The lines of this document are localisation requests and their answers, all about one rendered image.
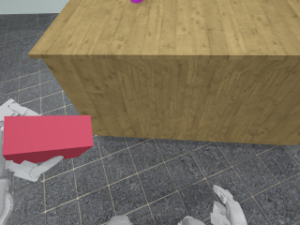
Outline sponge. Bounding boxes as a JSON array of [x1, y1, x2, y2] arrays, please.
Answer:
[[2, 115, 94, 164]]

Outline left robot forearm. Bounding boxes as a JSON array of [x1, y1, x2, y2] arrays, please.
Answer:
[[0, 178, 15, 225]]

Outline table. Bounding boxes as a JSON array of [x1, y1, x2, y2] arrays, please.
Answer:
[[28, 0, 300, 145]]

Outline robot left thigh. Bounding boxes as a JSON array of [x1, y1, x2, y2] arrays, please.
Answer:
[[106, 215, 132, 225]]

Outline left robot hand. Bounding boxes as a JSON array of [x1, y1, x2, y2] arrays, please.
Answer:
[[0, 98, 64, 183]]

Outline right robot hand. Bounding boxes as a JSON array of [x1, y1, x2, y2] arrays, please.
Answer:
[[210, 185, 248, 225]]

